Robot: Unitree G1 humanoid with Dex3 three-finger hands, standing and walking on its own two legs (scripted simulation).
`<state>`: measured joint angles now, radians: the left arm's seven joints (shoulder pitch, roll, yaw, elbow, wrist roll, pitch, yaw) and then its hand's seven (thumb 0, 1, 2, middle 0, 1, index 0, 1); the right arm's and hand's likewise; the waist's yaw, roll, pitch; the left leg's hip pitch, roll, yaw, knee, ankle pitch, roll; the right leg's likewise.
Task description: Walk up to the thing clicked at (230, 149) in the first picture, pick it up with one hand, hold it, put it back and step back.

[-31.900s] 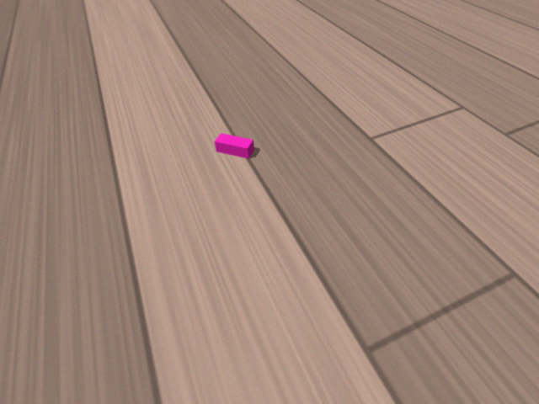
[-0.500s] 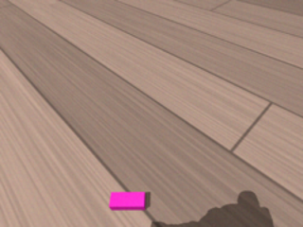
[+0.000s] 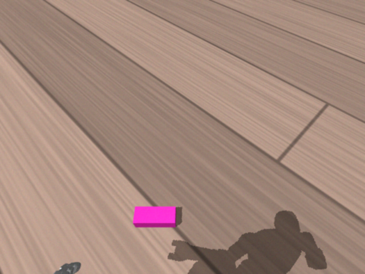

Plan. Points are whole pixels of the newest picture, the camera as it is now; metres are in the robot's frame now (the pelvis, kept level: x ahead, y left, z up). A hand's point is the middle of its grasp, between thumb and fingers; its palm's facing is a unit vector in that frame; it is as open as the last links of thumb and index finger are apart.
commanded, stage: walk up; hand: left
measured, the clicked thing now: (155, 216) +0.48 +0.18 -0.71
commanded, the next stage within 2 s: none
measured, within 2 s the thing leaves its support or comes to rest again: neither
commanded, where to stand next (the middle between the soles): +0.07 -0.05 m, yaw -2 degrees
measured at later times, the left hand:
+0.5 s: hand out of the picture +0.13 +0.24 -0.13, palm faces -0.09 -0.92 -0.39, open 7.4 cm
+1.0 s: hand out of the picture +0.13 +0.21 -0.13, palm faces +0.00 -0.95 -0.30, open 7.4 cm
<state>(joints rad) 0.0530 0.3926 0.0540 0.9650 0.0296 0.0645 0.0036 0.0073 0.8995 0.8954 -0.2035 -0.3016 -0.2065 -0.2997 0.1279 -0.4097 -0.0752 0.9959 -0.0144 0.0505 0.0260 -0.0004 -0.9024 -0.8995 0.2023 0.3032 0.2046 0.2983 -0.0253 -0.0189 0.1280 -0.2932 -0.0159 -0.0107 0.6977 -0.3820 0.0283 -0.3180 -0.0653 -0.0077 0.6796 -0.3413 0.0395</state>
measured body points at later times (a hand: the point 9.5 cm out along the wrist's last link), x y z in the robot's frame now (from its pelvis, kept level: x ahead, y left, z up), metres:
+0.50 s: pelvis +0.02 -0.03 +0.02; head +0.04 -0.03 +0.46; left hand +0.13 +0.29 -0.10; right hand +0.04 -0.36 -0.10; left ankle -0.01 +0.10 -0.72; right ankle +0.07 -0.16 -0.72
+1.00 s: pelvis +0.01 -0.04 +0.03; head +0.01 -0.03 +0.48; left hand +0.13 +0.25 -0.10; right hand +0.07 -0.34 -0.10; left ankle -0.01 +0.10 -0.72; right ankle +0.06 -0.16 -0.72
